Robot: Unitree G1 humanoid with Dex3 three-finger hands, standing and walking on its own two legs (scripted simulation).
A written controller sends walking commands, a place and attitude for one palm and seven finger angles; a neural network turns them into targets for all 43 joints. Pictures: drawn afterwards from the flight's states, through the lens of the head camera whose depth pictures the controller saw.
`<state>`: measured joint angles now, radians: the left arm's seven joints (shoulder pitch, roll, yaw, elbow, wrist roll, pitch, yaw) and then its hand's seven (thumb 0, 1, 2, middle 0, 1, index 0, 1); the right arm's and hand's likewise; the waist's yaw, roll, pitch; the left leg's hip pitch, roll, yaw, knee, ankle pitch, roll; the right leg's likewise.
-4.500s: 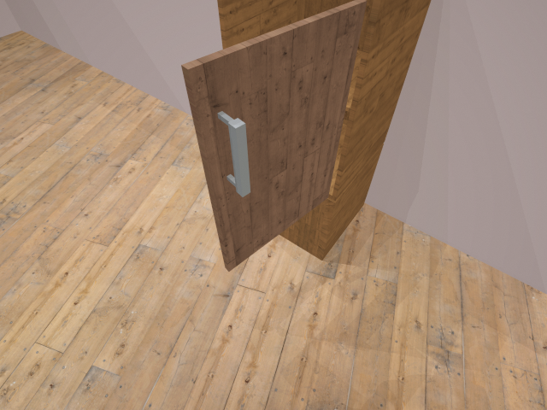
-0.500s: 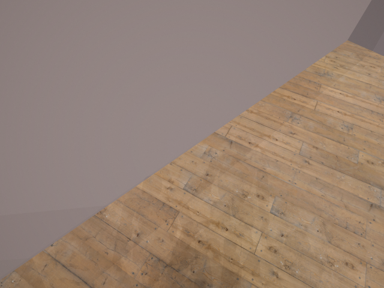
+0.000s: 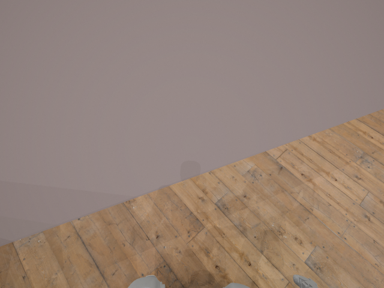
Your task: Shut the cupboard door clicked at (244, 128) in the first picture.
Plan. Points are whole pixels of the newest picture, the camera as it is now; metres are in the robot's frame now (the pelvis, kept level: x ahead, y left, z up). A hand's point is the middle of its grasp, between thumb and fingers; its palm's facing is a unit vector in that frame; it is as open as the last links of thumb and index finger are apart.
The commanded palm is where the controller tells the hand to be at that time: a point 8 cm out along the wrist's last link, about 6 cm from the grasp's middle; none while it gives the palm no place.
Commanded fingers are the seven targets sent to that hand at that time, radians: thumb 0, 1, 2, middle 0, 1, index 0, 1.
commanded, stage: turn to face it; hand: left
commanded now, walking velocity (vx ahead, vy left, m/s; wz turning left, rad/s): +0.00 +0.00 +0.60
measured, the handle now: out of the picture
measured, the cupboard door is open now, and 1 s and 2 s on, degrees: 79 79 79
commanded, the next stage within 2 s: none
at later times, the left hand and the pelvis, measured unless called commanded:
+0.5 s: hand out of the picture +0.06 +0.14 -0.14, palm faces +0.31 -0.92 -0.25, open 7.3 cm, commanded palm none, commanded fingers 0.00 0.90 0.90 -0.20 -0.30 -0.20 -0.30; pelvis +0.05 -0.06 +0.02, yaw +19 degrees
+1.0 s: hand out of the picture +0.06 +0.15 -0.14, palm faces +0.56 -0.77 -0.30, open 7.4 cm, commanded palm none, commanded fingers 0.00 0.90 0.90 -0.20 -0.30 -0.20 -0.30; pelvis +0.09 -0.08 +0.01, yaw +36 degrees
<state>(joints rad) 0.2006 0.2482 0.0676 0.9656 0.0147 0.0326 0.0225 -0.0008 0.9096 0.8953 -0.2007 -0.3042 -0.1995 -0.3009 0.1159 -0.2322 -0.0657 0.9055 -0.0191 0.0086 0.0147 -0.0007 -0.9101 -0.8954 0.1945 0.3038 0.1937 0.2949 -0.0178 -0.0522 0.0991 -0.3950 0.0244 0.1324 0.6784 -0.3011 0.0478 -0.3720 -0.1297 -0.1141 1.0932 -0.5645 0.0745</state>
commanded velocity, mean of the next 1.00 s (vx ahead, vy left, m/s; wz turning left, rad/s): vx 0.00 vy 0.00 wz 0.60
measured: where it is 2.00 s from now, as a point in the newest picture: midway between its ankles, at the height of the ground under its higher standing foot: outside the picture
